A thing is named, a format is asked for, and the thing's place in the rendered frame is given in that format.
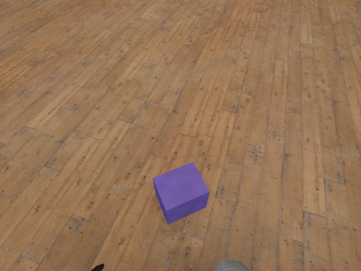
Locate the carton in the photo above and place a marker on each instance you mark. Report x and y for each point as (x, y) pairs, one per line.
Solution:
(181, 192)

